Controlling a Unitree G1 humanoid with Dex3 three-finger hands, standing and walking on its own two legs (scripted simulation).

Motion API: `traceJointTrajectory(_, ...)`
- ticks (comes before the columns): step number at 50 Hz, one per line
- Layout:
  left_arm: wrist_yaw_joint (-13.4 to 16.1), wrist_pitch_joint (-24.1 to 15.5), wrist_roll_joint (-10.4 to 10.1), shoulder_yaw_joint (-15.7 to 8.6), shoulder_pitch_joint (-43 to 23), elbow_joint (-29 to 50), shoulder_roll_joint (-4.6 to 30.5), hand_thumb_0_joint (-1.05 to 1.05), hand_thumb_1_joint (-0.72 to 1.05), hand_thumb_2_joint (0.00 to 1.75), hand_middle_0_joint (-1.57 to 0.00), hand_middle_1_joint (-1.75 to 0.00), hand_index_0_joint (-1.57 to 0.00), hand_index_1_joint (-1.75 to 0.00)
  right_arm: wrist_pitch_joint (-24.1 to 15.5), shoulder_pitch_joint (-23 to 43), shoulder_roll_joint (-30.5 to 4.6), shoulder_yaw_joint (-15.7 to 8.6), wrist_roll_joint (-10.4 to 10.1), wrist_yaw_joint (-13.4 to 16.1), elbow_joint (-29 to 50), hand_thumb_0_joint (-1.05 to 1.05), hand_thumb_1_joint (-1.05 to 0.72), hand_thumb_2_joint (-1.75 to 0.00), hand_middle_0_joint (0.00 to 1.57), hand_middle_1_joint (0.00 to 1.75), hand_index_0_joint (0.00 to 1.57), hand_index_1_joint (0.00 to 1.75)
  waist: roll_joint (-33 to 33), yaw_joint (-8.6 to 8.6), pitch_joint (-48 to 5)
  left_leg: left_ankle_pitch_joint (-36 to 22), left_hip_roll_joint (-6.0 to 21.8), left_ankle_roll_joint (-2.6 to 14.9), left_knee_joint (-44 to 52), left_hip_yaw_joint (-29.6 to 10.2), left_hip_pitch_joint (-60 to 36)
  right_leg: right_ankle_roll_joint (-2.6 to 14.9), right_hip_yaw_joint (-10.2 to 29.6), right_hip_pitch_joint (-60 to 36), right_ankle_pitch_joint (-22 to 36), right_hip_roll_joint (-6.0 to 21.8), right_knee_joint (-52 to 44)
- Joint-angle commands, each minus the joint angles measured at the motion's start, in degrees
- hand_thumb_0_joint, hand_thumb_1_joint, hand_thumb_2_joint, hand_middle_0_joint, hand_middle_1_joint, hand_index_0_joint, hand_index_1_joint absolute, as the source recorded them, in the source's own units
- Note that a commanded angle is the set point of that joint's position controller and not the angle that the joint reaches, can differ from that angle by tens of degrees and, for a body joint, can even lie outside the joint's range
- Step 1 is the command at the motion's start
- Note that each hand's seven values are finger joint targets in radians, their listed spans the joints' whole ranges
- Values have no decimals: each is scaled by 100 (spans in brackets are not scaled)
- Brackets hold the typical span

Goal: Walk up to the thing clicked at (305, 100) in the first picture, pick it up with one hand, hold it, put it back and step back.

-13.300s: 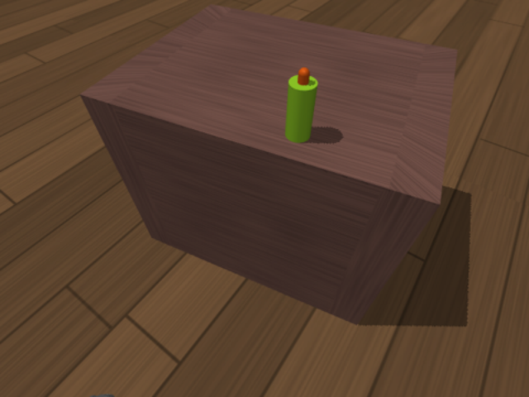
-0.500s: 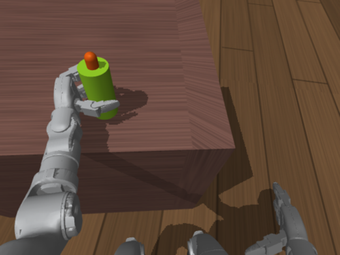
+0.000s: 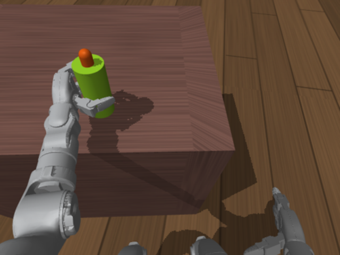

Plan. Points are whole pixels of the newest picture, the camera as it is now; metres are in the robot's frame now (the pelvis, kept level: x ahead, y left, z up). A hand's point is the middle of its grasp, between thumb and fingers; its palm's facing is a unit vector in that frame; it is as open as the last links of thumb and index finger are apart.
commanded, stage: settle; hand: left
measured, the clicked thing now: (94, 83) +0.45 +0.15 +0.14
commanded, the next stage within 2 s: lift in 0.50 s
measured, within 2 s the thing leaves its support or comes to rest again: neither
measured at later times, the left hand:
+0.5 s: hand (90, 76) +0.47 +0.15 +0.15, palm faces +0.06 -1.00 +0.00, open 9.9 cm
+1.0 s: hand (82, 66) +0.45 +0.16 +0.19, palm faces +0.06 -1.00 -0.02, open 9.9 cm
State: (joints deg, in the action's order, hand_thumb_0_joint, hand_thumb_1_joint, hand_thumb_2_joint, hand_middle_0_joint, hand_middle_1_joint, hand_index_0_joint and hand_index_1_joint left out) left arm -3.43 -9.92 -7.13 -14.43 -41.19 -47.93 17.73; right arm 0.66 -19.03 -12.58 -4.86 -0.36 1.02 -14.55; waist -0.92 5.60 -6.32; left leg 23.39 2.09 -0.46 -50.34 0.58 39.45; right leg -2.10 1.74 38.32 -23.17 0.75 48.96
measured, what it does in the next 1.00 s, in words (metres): stands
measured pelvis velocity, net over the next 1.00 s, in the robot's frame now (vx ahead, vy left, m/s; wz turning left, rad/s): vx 0.01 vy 0.00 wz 0.00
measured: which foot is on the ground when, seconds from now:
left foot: down 0.00-1.00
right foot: down 0.00-1.00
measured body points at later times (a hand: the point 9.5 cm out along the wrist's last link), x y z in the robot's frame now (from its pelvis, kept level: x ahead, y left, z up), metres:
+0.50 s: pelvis +0.00 +0.00 +0.01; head +0.05 -0.01 +0.46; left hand +0.46 +0.21 +0.15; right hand +0.15 -0.27 -0.05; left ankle +0.01 +0.12 -0.69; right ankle +0.01 -0.14 -0.69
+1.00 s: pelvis +0.01 +0.00 +0.02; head +0.03 -0.01 +0.47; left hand +0.44 +0.21 +0.19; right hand +0.16 -0.28 -0.04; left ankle +0.01 +0.12 -0.69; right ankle +0.01 -0.14 -0.69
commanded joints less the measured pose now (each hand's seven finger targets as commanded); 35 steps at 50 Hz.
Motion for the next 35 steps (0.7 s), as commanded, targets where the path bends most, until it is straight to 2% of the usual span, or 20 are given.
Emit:
traceJointTrajectory(1, -43, -309, -99, -193, -2795, 1403, 1155, 0, -1, 136, -141, -151, -141, -154, -310, 81, -705, -260, -42, 74, 837, 0, 53, -6, 5, 5, 5, 5, -148, 38, -2199, -1674, -79, 99, 661, -19, -1590, 218, -278, -793, 1764, -179, -639)
traceJointTrajectory(3, -45, -229, -88, -239, -2598, 1029, 1158, 0, -3, 137, -141, -152, -141, -155, -352, 205, -879, -441, -51, 105, 779, 0, 53, -6, 5, 5, 5, 5, 42, 43, -2102, -1569, -90, 110, 697, 0, -1556, 203, -261, -854, 1726, -174, -688)
traceJointTrajectory(4, -34, -242, -95, -243, -2743, 1385, 1220, 0, -3, 137, -141, -152, -141, -155, -357, 161, -878, -459, -58, 114, 699, 0, 53, -6, 5, 5, 5, 5, -54, 34, -2078, -1513, -99, 107, 737, 14, -1574, 203, -246, -854, 1711, -172, -711)
traceJointTrajectory(6, -58, -211, -138, -153, -2757, 1291, 988, 0, -3, 139, -141, -153, -141, -156, -398, 219, -705, -249, -68, 108, 760, 0, 53, -6, 5, 5, 5, 5, 59, 60, -2251, -1608, -95, 121, 720, 14, -1674, 186, -240, -937, 1805, -164, -734)
traceJointTrajectory(8, -46, -169, -120, -154, -2838, 1300, 1111, 0, -4, 138, -142, -153, -142, -156, -419, 234, -811, -343, -78, 136, 675, 0, 52, -6, 5, 5, 5, 5, -85, 62, -2310, -1714, -87, 111, 734, 8, -1739, 201, -241, -953, 1850, -158, -738)
traceJointTrajectory(9, -33, -147, -110, -193, -2777, 1214, 1157, 0, -6, 139, -142, -154, -142, -157, -421, 327, -731, -233, -89, 128, 614, 0, 52, -6, 5, 5, 5, 5, -53, -43, -2135, -1694, -87, 102, 777, -3, -1670, 212, -258, -949, 1782, -161, -757)
traceJointTrajectory(10, -19, -144, -121, -253, -2827, 1230, 1248, 0, -6, 140, -141, -154, -141, -157, -433, 347, -879, -387, -84, 143, 667, 0, 53, -6, 5, 5, 5, 5, -83, 2, -2219, -1745, -77, 89, 788, -4, -1758, 222, -262, -937, 1802, -169, -763)
traceJointTrajectory(12, -2, -163, -102, -189, -2999, 1389, 1211, 0, -6, 139, -142, -154, -142, -157, -430, 340, -692, -212, -64, 119, 584, 0, 52, -6, 5, 5, 5, 5, -176, -32, -2366, -1926, -78, 90, 757, -8, -1803, 214, -269, -1060, 1968, -158, -746)
traceJointTrajectory(13, 6, -163, -105, -300, -3045, 1417, 1363, 0, -3, 139, -141, -154, -141, -156, -442, 345, -846, -372, -62, 146, 515, 0, 52, -6, 5, 5, 5, 5, -186, -24, -2382, -1989, -72, 78, 757, -7, -1867, 216, -265, -1054, 2006, -158, -738)
traceJointTrajectory(14, 21, -198, -93, -315, -3273, 1746, 1487, 0, -4, 139, -140, -153, -140, -156, -440, 332, -796, -321, -66, 145, 562, 0, 53, -6, 5, 5, 5, 5, -216, -29, -2509, -1963, -95, 98, 752, 17, -1855, 196, -241, -1175, 2075, -139, -769)
traceJointTrajectory(16, -27, -143, -110, -268, -2930, 1296, 1316, 0, -4, 140, -141, -154, -141, -157, -455, 352, -823, -348, -77, 161, 525, 0, 53, -6, 5, 5, 5, 5, -66, 12, -2306, -1951, -79, 94, 795, 5, -1874, 195, -258, -1143, 2053, -160, -794)
traceJointTrajectory(18, -93, -126, -134, -160, -2919, 1148, 1122, 0, -5, 140, -140, -154, -140, -157, -464, 348, -654, -160, -77, 132, 453, 0, 53, -6, 5, 5, 5, 5, -42, 15, -2163, -1944, -69, 93, 832, -5, -1855, 204, -276, -1041, 1980, -169, -840)
traceJointTrajectory(21, -88, -109, -130, -325, -3239, 1464, 1499, 0, -2, 142, -142, -155, -142, -158, -456, 122, -697, -221, -88, 137, 168, 0, 53, -6, 5, 5, 5, 5, -265, 4, -2392, -2040, -94, 109, 794, 31, -1929, 183, -231, -1138, 2171, -141, -856)
traceJointTrajectory(24, -152, 5, -151, -282, -2907, 842, 1314, 0, -2, 142, -140, -155, -140, -157, -497, 349, -886, -361, -91, 139, 210, 0, 53, -6, 5, 5, 5, 5, 60, 88, -2181, -2148, -83, 143, 808, 36, -1808, 161, -219, -1211, 2352, -132, -882)
traceJointTrajectory(25, -147, -9, -121, -255, -3059, 1072, 1338, 0, -2, 140, -140, -154, -140, -156, -494, 407, -752, -216, -95, 117, 124, 0, 53, -6, 5, 5, 5, 5, -140, 3, -2144, -2096, -76, 121, 850, 17, -1879, 188, -236, -1079, 2210, -142, -904)
traceJointTrajectory(29, -140, -42, -142, -375, -3448, 1294, 1567, 0, -1, 142, -142, -155, -143, -158, -549, 622, -846, -323, -121, 152, 184, 0, 53, -6, 5, 5, 5, 5, 16, 3, -2281, -1822, -110, 129, 911, 42, -1832, 163, -217, -1314, 2072, -125, -978)
traceJointTrajectory(30, -153, 36, -137, -349, -3064, 721, 1440, 0, -3, 141, -142, -156, -143, -159, -539, 514, -843, -310, -120, 144, 53, 0, 53, -6, 5, 5, 5, 5, 133, 45, -2132, -1794, -116, 144, 915, 60, -1739, 149, -203, -1293, 2092, -121, -1009)
traceJointTrajectory(31, -188, 23, -162, -268, -3147, 873, 1292, 0, 2, 134, -139, -155, -141, -155, -556, 578, -756, -238, -120, 137, 126, 0, 52, -6, 5, 5, 5, 5, 115, 62, -2087, -1777, -104, 139, 951, 47, -1772, 159, -218, -1255, 2027, -134, -1030)
traceJointTrajectory(34, -189, 62, -118, -257, -3077, 1019, 1456, 0, 5, 134, -139, -153, -141, -154, -580, 515, -1031, -439, -136, 186, 282, 0, 52, -6, 5, 5, 5, 5, 33, 12, -2343, -1939, -82, 119, 978, 26, -2104, 188, -262, -1239, 2043, -157, -1050)
traceJointTrajectory(35, -211, 61, -147, -207, -3132, 1198, 1397, 0, 5, 134, -139, -153, -141, -154, -575, 504, -889, -337, -159, 176, 271, 0, 52, -6, 5, 5, 5, 5, -53, -27, -2437, -1903, -110, 115, 986, 47, -2069, 183, -245, -1368, 2068, -133, -1067)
